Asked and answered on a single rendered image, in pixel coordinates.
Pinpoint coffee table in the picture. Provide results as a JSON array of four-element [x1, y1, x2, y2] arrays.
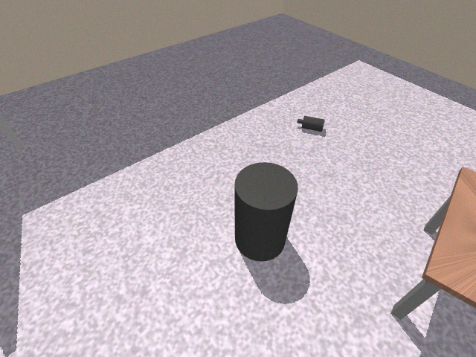
[[391, 167, 476, 320]]

